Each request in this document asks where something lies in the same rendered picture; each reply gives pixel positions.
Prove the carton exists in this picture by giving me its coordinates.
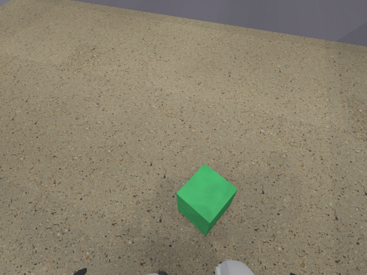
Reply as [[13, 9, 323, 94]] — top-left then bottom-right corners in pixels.
[[176, 164, 238, 235]]

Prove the right robot thigh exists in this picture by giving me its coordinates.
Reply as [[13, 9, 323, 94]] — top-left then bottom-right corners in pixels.
[[216, 260, 254, 275]]

